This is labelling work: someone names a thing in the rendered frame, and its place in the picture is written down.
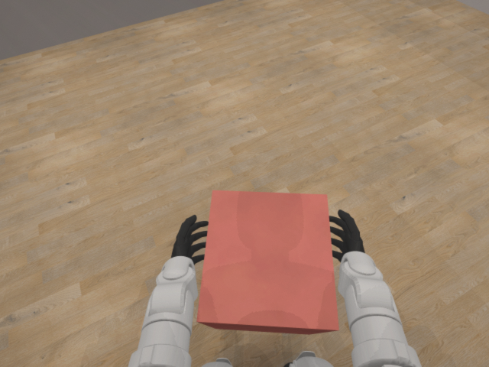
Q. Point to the robot left forearm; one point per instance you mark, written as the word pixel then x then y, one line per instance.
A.
pixel 168 320

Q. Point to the robot shin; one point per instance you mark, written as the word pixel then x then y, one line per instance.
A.
pixel 306 353
pixel 223 360

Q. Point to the robot right hand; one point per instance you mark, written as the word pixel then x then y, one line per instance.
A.
pixel 351 240

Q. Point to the robot right forearm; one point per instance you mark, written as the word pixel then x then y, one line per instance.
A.
pixel 376 329

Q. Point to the robot left shin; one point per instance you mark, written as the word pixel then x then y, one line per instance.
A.
pixel 223 360

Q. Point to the robot right shin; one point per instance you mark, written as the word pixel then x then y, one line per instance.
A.
pixel 306 353

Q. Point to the carton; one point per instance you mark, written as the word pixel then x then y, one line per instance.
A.
pixel 268 264

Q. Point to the robot left hand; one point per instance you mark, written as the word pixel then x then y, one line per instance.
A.
pixel 184 240

